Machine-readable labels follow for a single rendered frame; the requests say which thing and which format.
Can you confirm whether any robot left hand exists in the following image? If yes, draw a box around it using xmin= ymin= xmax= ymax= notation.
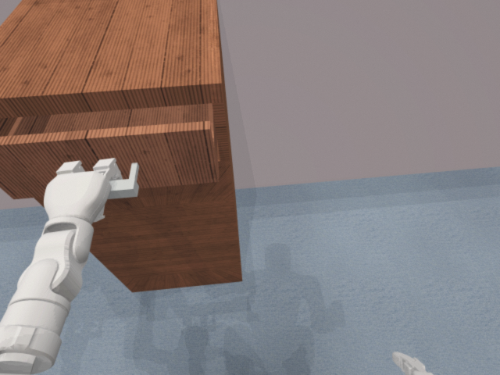
xmin=44 ymin=158 xmax=123 ymax=225

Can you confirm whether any robot right hand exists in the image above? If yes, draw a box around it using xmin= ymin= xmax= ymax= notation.
xmin=392 ymin=352 xmax=433 ymax=375

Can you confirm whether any drawer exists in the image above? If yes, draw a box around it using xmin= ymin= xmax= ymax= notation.
xmin=0 ymin=103 xmax=219 ymax=199

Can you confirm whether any handle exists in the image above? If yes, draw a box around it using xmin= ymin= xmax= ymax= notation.
xmin=108 ymin=162 xmax=139 ymax=199

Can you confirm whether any cabinet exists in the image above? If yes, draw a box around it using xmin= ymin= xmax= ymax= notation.
xmin=0 ymin=0 xmax=242 ymax=292

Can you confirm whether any robot left forearm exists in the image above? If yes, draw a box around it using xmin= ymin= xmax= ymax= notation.
xmin=0 ymin=216 xmax=94 ymax=375

